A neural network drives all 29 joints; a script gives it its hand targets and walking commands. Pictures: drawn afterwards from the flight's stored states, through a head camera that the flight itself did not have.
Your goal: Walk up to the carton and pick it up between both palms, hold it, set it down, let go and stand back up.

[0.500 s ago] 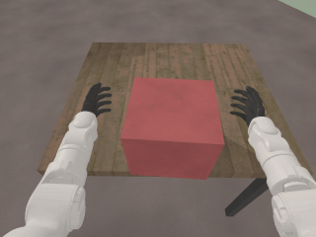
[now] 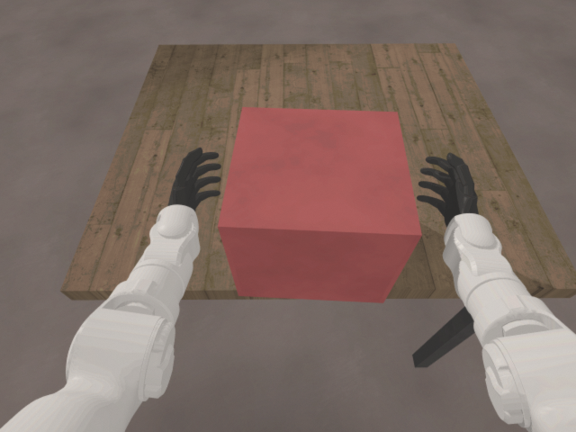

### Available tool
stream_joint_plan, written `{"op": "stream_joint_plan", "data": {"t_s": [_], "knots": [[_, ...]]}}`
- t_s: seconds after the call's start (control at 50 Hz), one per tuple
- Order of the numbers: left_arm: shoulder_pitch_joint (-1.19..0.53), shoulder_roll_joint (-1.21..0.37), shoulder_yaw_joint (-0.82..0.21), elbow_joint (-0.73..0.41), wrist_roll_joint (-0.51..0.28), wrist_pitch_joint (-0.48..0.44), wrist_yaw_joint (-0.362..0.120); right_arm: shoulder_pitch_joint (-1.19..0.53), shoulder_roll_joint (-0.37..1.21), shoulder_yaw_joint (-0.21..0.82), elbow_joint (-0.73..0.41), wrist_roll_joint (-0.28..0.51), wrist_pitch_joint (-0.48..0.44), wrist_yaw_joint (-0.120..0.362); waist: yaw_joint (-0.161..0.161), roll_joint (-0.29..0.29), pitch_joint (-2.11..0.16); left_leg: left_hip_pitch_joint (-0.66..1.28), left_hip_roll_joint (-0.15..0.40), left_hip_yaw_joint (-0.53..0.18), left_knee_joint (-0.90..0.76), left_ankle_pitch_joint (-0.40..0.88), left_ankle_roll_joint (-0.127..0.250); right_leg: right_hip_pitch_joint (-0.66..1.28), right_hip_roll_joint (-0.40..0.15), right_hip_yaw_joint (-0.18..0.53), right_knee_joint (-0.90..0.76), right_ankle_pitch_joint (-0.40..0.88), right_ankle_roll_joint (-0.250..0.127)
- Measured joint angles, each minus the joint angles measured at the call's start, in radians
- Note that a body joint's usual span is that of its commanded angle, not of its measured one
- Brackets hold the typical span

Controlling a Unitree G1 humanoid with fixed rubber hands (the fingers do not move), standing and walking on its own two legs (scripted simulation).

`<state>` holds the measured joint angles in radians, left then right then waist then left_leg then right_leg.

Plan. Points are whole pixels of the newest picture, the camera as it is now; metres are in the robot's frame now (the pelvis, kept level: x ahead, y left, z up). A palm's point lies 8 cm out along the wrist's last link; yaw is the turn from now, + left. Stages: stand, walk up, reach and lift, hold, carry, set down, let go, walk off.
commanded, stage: reach and lift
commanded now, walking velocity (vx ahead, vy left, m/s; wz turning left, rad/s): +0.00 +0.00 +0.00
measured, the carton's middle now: (314, 207) +0.45 -0.01 +0.03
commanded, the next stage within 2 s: none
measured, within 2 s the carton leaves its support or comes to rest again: neither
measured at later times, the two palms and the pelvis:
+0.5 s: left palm (205, 206) +0.44 +0.15 +0.05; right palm (427, 213) +0.43 -0.17 +0.05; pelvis -0.01 +0.00 +0.00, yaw +1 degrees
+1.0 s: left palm (204, 204) +0.43 +0.15 +0.06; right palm (428, 213) +0.42 -0.17 +0.06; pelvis +0.00 +0.01 +0.01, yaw +0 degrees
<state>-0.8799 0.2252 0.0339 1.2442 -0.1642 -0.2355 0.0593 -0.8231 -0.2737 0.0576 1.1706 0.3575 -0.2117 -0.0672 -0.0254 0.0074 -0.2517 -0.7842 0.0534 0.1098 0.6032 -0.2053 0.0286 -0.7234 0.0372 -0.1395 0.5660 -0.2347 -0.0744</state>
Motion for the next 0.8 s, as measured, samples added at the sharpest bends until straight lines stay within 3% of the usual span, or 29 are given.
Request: {"op": "stream_joint_plan", "data": {"t_s": [0.22, 0.4, 0.48, 0.8], "knots": [[-0.038, -0.026, -0.009, 0.023, -0.001, -0.017, 0.016, -0.063, 0.033, -0.045, 0.037, -0.047, 0.015, 0.001, 0.003, 0.000, -0.017, -0.057, 0.000, -0.004, 0.041, -0.007, 0.002, -0.058, -0.005, -0.005, 0.048, -0.013, -0.002], [-0.026, -0.097, 0.115, -0.038, 0.149, -0.025, 0.044, -0.046, 0.139, -0.192, -0.014, -0.208, -0.022, -0.063, -0.004, 0.000, 0.030, -0.034, -0.005, -0.014, 0.017, 0.009, -0.001, -0.032, -0.006, -0.015, 0.024, -0.002, -0.004], [-0.013, -0.116, 0.138, -0.070, 0.201, -0.006, 0.059, -0.027, 0.141, -0.220, -0.029, -0.246, -0.026, -0.059, 0.004, 0.005, 0.059, 0.007, -0.007, -0.015, -0.014, 0.020, -0.001, 0.012, -0.004, -0.014, -0.011, 0.012, -0.002], [0.016, -0.151, 0.171, -0.075, 0.232, 0.000, 0.074, 0.010, 0.145, -0.240, -0.040, -0.277, -0.016, -0.060, 0.011, 0.013, 0.068, 0.084, -0.015, -0.003, -0.053, 0.018, 0.008, 0.087, -0.007, 0.000, -0.055, 0.019, 0.011]]}}
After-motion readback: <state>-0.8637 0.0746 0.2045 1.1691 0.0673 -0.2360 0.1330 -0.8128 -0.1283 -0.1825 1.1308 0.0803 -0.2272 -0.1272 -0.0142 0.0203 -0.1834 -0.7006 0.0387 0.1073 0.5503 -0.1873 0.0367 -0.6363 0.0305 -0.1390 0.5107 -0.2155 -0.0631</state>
